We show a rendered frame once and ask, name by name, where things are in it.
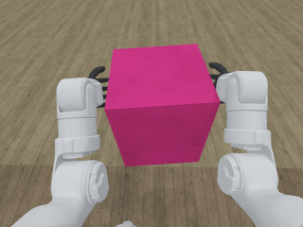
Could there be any left robot forearm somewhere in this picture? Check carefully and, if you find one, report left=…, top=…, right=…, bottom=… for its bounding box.
left=50, top=78, right=104, bottom=198

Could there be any robot right upper arm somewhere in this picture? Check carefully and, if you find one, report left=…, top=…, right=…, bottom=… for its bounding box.
left=217, top=153, right=303, bottom=227

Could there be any left robot hand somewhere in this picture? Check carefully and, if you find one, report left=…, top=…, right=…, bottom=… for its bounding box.
left=87, top=66, right=109, bottom=108

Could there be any right robot hand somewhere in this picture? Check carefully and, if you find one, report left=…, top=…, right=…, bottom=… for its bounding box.
left=209, top=62, right=230, bottom=104

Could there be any robot left upper arm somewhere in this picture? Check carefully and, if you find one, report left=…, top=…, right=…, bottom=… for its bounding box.
left=11, top=160, right=109, bottom=227

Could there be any carton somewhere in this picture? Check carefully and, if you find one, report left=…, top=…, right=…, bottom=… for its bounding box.
left=104, top=44, right=221, bottom=166

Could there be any right robot forearm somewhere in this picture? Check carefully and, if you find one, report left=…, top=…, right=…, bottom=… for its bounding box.
left=216, top=71, right=278, bottom=183

